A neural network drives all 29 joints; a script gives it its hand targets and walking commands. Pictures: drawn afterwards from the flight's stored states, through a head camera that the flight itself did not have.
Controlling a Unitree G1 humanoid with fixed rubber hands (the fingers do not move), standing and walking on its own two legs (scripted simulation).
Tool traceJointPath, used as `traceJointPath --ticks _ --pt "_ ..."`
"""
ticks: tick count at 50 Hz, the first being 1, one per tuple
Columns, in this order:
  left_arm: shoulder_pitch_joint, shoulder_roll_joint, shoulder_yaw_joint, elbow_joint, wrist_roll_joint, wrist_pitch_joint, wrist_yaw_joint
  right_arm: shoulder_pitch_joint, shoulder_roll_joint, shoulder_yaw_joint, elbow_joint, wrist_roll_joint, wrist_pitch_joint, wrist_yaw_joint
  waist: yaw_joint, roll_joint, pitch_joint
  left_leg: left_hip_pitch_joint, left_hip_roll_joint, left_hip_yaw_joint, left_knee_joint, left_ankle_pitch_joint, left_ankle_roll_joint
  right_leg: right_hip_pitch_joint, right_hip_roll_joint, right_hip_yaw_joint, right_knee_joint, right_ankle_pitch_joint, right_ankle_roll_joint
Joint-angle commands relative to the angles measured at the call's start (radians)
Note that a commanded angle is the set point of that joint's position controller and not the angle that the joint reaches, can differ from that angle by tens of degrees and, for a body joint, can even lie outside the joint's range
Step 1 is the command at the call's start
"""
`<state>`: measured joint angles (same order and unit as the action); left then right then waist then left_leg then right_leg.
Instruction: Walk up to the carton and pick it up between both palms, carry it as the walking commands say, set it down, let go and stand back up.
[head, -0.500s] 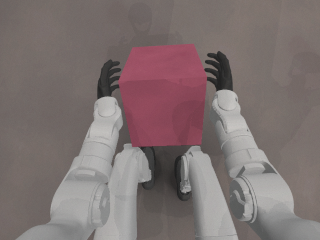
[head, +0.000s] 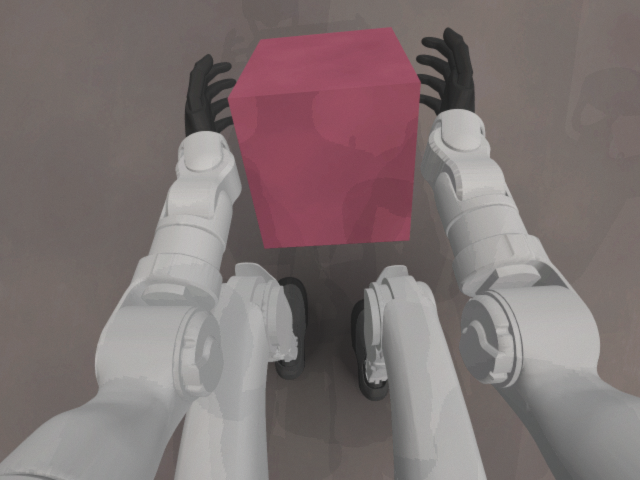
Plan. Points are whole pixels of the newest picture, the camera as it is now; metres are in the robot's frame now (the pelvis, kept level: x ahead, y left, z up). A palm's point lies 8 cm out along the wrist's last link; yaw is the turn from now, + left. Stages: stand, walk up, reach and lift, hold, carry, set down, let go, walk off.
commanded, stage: set down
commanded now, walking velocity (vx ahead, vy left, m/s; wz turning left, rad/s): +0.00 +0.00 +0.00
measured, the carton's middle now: (330, 133) +0.51 -0.01 -0.25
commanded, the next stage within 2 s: none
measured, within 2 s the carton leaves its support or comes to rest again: neither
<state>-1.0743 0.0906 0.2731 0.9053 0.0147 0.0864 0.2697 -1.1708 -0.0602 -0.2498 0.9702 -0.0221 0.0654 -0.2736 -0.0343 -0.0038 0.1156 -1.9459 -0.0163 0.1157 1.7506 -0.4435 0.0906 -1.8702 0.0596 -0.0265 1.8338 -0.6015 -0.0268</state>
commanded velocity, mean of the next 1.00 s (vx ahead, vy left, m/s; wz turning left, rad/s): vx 0.00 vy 0.00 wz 0.00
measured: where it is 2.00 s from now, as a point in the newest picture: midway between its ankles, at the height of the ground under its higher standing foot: (330, 356)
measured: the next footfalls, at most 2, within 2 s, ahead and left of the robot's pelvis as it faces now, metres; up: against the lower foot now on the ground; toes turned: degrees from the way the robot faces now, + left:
none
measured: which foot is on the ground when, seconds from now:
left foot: down 0.00-1.00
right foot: down 0.00-1.00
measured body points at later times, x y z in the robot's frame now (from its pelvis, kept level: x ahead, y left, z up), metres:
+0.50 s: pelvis +0.00 +0.00 -0.07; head +0.33 -0.01 +0.23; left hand +0.52 +0.14 -0.22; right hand +0.53 -0.15 -0.20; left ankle +0.13 +0.07 -0.46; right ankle +0.09 -0.10 -0.46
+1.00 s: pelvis +0.00 -0.01 -0.09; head +0.36 -0.01 +0.18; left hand +0.56 +0.13 -0.24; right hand +0.56 -0.17 -0.23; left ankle +0.13 +0.07 -0.46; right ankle +0.09 -0.10 -0.46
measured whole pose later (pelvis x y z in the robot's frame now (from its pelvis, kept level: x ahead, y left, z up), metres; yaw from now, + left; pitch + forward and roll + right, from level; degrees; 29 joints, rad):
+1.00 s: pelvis +0.00 -0.01 -0.09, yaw -2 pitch +39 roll +1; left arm -1.35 0.14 0.52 0.84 0.19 0.19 -0.01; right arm -1.41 -0.14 -0.41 0.92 -0.05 0.18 -0.10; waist -0.01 -0.04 0.25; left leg -2.23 -0.02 0.11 2.05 -0.50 0.09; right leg -2.17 0.11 -0.03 2.13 -0.64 -0.03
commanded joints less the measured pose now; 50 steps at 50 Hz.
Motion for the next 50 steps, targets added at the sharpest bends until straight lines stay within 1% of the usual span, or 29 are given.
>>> traceJointPath --ticks 1,4,5,6,8,9,12,13,16,17,19,21,22,23,24,26,28,29,30,33,34,35,38,40,41,47,48,49,50 --pt "-0.768 -0.653 -0.342 -0.158 0.002 -0.019 -0.229 -0.52 0.83 0.337 -0.062 0.029 0.034 0.289 0.098 -0.017 -1.094 0.702 -0.129 -0.22 -0.026 0.274 -0.066 0.123 0.121 0.075 -0.107 0.202 0.006" --pt "-0.798 -0.689 -0.361 -0.195 -0.014 -0.001 -0.251 -0.557 0.869 0.364 -0.096 0.045 0.054 0.313 0.111 -0.033 -1.127 0.694 -0.128 -0.207 0.012 0.292 -0.066 0.105 0.121 0.064 -0.075 0.213 0.011" --pt "-0.803 -0.679 -0.342 -0.177 -0.009 0.006 -0.257 -0.59 0.868 0.373 -0.101 0.055 0.061 0.318 0.138 -0.039 -1.132 0.683 -0.128 -0.197 0.022 0.277 -0.067 0.097 0.122 0.065 -0.068 0.193 0.015" --pt "-0.808 -0.68 -0.328 -0.167 0.0 0.015 -0.263 -0.577 0.883 0.349 -0.072 0.044 0.07 0.325 0.128 -0.046 -1.088 0.649 -0.125 -0.197 0.028 0.249 -0.066 0.073 0.121 0.06 -0.061 0.174 0.013" --pt "-0.833 -0.685 -0.335 -0.178 -0.004 0.024 -0.276 -0.626 0.886 0.36 -0.121 0.054 0.075 0.334 0.145 -0.048 -1.115 0.666 -0.121 -0.194 0.052 0.269 -0.062 0.063 0.121 0.06 -0.039 0.182 0.014" --pt "-0.844 -0.686 -0.324 -0.182 -0.01 0.027 -0.284 -0.642 0.887 0.364 -0.124 0.056 0.079 0.338 0.146 -0.076 -1.098 0.623 -0.124 -0.191 0.058 0.263 -0.062 0.057 0.122 0.052 -0.03 0.185 0.016" --pt "-0.891 -0.67 -0.299 -0.16 0.002 0.047 -0.299 -0.625 0.878 0.301 -0.045 0.029 0.102 0.344 0.129 -0.054 -1.033 0.593 -0.121 -0.18 0.077 0.205 -0.068 -0.007 0.123 0.045 -0.008 0.129 0.011" --pt "-0.861 -0.666 -0.288 -0.137 0.017 0.052 -0.309 -0.643 0.872 0.301 -0.056 0.029 0.102 0.347 0.145 -0.056 -1.023 0.572 -0.119 -0.178 0.082 0.201 -0.067 0.001 0.119 0.045 -0.001 0.133 0.013" --pt "-0.901 -0.655 -0.28 -0.164 0.006 0.059 -0.333 -0.663 0.89 0.303 -0.076 0.024 0.112 0.353 0.151 -0.072 -1.055 0.539 -0.113 -0.168 0.118 0.229 -0.065 0.018 0.117 0.051 0.024 0.166 0.014" --pt "-0.881 -0.671 -0.277 -0.132 0.016 0.068 -0.341 -0.682 0.87 0.291 -0.084 0.017 0.111 0.355 0.149 -0.048 -1.033 0.529 -0.113 -0.159 0.12 0.221 -0.07 0.003 0.118 0.045 0.031 0.156 0.014" --pt "-0.894 -0.659 -0.262 -0.118 0.011 0.074 -0.354 -0.659 0.864 0.269 -0.037 -0.006 0.122 0.356 0.135 -0.079 -0.984 0.493 -0.113 -0.16 0.129 0.191 -0.071 -0.014 0.117 0.04 0.033 0.127 0.014" --pt "-0.912 -0.672 -0.278 -0.15 0.001 0.073 -0.365 -0.673 0.862 0.274 -0.063 -0.006 0.124 0.361 0.128 -0.061 -1.015 0.497 -0.109 -0.163 0.141 0.215 -0.071 -0.02 0.117 0.037 0.062 0.155 0.008" --pt "-0.9 -0.658 -0.273 -0.133 0.005 0.078 -0.368 -0.694 0.853 0.276 -0.068 0.002 0.126 0.361 0.143 -0.063 -1.007 0.502 -0.108 -0.16 0.151 0.224 -0.07 -0.019 0.114 0.039 0.071 0.156 0.011" --pt "-0.903 -0.655 -0.268 -0.11 0.008 0.088 -0.37 -0.693 0.848 0.272 -0.047 -0.007 0.133 0.361 0.133 -0.08 -0.991 0.502 -0.105 -0.165 0.152 0.197 -0.072 -0.018 0.111 0.035 0.071 0.13 0.01" --pt "-0.887 -0.654 -0.26 -0.088 0.026 0.095 -0.374 -0.675 0.849 0.263 -0.018 -0.01 0.139 0.371 0.144 -0.064 -0.938 0.488 -0.101 -0.165 0.15 0.186 -0.071 -0.072 0.112 0.036 0.072 0.118 0.009" --pt "-0.849 -0.633 -0.206 -0.049 0.062 0.108 -0.388 -0.666 0.855 0.244 0.004 -0.028 0.154 0.386 0.171 -0.091 -0.846 0.419 -0.097 -0.16 0.154 0.147 -0.061 -0.095 0.111 0.051 0.067 0.088 0.008" --pt "-0.829 -0.622 -0.168 -0.019 0.091 0.117 -0.404 -0.634 0.849 0.206 0.039 -0.053 0.164 0.398 0.158 -0.098 -0.793 0.374 -0.094 -0.16 0.161 0.133 -0.06 -0.12 0.111 0.05 0.07 0.09 0.008" --pt "-0.788 -0.611 -0.149 0.03 0.109 0.127 -0.41 -0.635 0.822 0.193 0.048 -0.063 0.166 0.403 0.166 -0.093 -0.747 0.379 -0.089 -0.164 0.165 0.137 -0.054 -0.164 0.109 0.051 0.075 0.079 0.014" --pt "-0.8 -0.61 -0.15 0.001 0.108 0.127 -0.414 -0.624 0.831 0.194 0.047 -0.061 0.171 0.404 0.166 -0.116 -0.789 0.385 -0.087 -0.168 0.163 0.139 -0.054 -0.128 0.109 0.045 0.082 0.09 0.012" --pt "-0.751 -0.614 -0.112 0.045 0.143 0.138 -0.423 -0.643 0.821 0.182 0.047 -0.063 0.176 0.419 0.186 -0.101 -0.712 0.355 -0.087 -0.164 0.167 0.123 -0.044 -0.186 0.108 0.05 0.087 0.065 0.014" --pt "-0.74 -0.592 -0.094 0.067 0.147 0.145 -0.43 -0.629 0.788 0.174 0.068 -0.07 0.18 0.419 0.181 -0.134 -0.7 0.351 -0.083 -0.173 0.173 0.113 -0.044 -0.178 0.101 0.048 0.093 0.059 0.014" --pt "-0.737 -0.572 -0.092 0.082 0.16 0.152 -0.433 -0.624 0.785 0.163 0.075 -0.069 0.182 0.422 0.19 -0.099 -0.688 0.351 -0.077 -0.166 0.178 0.115 -0.045 -0.192 0.101 0.056 0.094 0.064 0.015" --pt "-0.7 -0.564 -0.065 0.089 0.182 0.159 -0.442 -0.612 0.781 0.156 0.093 -0.07 0.194 0.429 0.192 -0.131 -0.649 0.338 -0.073 -0.175 0.181 0.111 -0.04 -0.206 0.099 0.055 0.098 0.052 0.02" --pt "-0.666 -0.575 -0.051 0.1 0.193 0.164 -0.445 -0.61 0.78 0.165 0.084 -0.068 0.199 0.439 0.212 -0.119 -0.629 0.324 -0.074 -0.173 0.185 0.12 -0.036 -0.215 0.098 0.059 0.107 0.063 0.019" --pt "-0.691 -0.581 -0.068 0.068 0.176 0.162 -0.448 -0.613 0.8 0.178 0.077 -0.06 0.198 0.437 0.203 -0.153 -0.658 0.328 -0.071 -0.18 0.188 0.126 -0.033 -0.184 0.097 0.06 0.108 0.076 0.017" --pt "-0.633 -0.576 -0.042 0.11 0.213 0.174 -0.459 -0.591 0.796 0.193 0.096 -0.05 0.208 0.449 0.241 -0.135 -0.616 0.33 -0.067 -0.177 0.195 0.132 -0.032 -0.208 0.1 0.056 0.118 0.074 0.026" --pt "-0.633 -0.58 -0.038 0.088 0.203 0.174 -0.464 -0.594 0.804 0.197 0.074 -0.054 0.207 0.447 0.229 -0.161 -0.609 0.298 -0.068 -0.178 0.206 0.132 -0.028 -0.187 0.098 0.063 0.112 0.086 0.026" --pt "-0.642 -0.56 -0.051 0.093 0.204 0.171 -0.463 -0.593 0.801 0.198 0.088 -0.036 0.208 0.449 0.244 -0.136 -0.618 0.318 -0.061 -0.179 0.203 0.129 -0.025 -0.199 0.099 0.065 0.128 0.083 0.025" --pt "-0.628 -0.577 -0.034 0.098 0.206 0.173 -0.466 -0.576 0.817 0.199 0.101 -0.051 0.211 0.45 0.235 -0.173 -0.609 0.285 -0.065 -0.179 0.208 0.122 -0.025 -0.179 0.097 0.069 0.118 0.088 0.023"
